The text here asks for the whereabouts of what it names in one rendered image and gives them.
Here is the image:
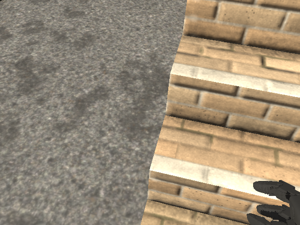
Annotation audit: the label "stairs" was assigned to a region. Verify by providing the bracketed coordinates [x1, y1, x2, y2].
[141, 0, 300, 225]

